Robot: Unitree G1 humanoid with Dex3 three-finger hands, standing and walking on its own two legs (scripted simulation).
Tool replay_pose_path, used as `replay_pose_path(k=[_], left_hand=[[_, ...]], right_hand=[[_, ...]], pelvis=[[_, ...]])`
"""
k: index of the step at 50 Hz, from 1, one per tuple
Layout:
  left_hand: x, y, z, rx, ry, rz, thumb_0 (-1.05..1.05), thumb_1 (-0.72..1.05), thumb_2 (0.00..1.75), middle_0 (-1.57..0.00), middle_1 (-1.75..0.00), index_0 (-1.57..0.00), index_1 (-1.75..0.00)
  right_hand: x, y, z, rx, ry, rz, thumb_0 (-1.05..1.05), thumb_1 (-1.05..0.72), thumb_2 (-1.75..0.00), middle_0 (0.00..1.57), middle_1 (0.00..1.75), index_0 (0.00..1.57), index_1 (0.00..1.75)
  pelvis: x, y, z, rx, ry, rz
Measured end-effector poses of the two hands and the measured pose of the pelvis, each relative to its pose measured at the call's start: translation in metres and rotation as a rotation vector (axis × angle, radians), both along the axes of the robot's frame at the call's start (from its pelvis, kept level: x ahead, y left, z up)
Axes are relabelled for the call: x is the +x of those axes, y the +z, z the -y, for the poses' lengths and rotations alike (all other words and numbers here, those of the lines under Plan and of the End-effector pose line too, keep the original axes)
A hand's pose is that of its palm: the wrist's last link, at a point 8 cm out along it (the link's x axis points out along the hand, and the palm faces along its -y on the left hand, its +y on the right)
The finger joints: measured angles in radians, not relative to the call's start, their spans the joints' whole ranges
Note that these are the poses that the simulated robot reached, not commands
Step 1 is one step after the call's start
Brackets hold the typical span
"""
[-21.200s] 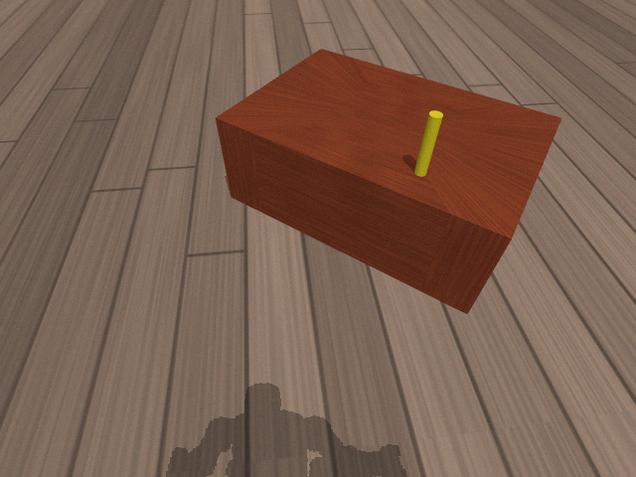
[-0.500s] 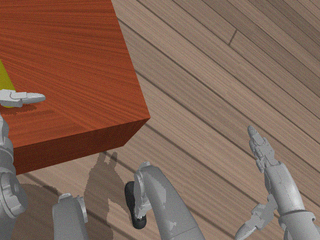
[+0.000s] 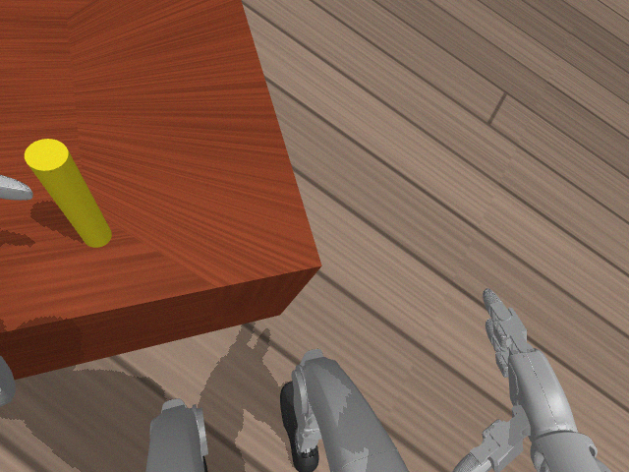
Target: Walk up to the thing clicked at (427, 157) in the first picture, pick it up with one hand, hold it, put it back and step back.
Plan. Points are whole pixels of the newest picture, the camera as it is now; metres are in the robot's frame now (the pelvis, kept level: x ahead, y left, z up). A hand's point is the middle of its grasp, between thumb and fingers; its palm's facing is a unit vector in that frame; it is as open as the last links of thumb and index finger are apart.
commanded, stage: rise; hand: left
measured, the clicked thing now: (77, 202) +0.51 +0.19 -0.10
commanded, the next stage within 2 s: home in 0.02 s
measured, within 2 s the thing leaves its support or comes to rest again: neither
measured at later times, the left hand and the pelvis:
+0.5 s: hand out of the picture +0.44 +0.28 +0.06, palm faces +0.24 -0.91 -0.34, open 17.5 cm; pelvis +0.04 -0.01 +0.08, yaw +1 degrees
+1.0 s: hand (68, 441) +0.23 +0.17 +0.04, palm faces +0.14 -0.96 -0.23, open 17.5 cm; pelvis +0.05 -0.02 +0.10, yaw +2 degrees
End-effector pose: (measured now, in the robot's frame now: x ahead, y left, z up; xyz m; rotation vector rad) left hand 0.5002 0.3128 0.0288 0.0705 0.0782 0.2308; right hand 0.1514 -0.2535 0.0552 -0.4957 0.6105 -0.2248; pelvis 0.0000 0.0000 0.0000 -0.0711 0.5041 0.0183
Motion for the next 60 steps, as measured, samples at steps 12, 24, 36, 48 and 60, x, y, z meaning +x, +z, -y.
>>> replay_pose_path(k=[12, 24, 36, 48, 60], left_hand=[[-0.023, 0.055, -0.031, 0.107, 0.169, -0.251, -0.02, -0.55, 0.07, -0.06, -0.06, -0.07, -0.07], [-0.084, 0.066, -0.012, 0.166, 0.128, -0.416, -0.01, -0.55, 0.05, -0.05, -0.05, -0.06, -0.06], [-0.188, 0.037, 0.052, 0.096, 0.043, -0.478, -0.02, -0.56, 0.04, -0.05, -0.05, -0.06, -0.06], [-0.286, 0.040, 0.094, 0.054, 0.008, -0.554, -0.02, -0.56, 0.05, -0.05, -0.05, -0.06, -0.06], [-0.322, 0.036, 0.103, 0.061, 0.020, -0.575, -0.02, -0.53, 0.06, -0.05, -0.05, -0.06, -0.06]], right_hand=[[0.004, 0.013, 0.003, 0.105, -0.042, -0.097, -0.01, 0.36, -0.15, 0.10, 0.09, 0.09, 0.09], [0.041, 0.012, -0.035, 0.322, 0.049, -0.061, -0.01, -0.34, -0.60, 0.16, 0.21, 0.15, 0.21], [0.055, 0.014, -0.016, 0.282, -0.012, -0.084, 0.00, -0.79, -0.84, 0.20, 0.28, 0.19, 0.28], [0.065, 0.012, -0.018, 0.325, -0.017, -0.035, 0.01, -0.89, -0.89, 0.21, 0.30, 0.20, 0.30], [0.052, 0.015, -0.009, 0.285, -0.015, -0.002, 0.01, -0.90, -0.90, 0.21, 0.30, 0.20, 0.30]], pelvis=[[0.017, 0.049, 0.002, 0.023, -0.008, 0.097], [0.036, 0.080, 0.007, 0.036, -0.004, 0.181], [0.050, 0.098, 0.012, 0.054, 0.003, 0.280], [0.056, 0.101, 0.017, 0.071, 0.007, 0.334], [0.041, 0.098, 0.025, 0.082, 0.013, 0.356]])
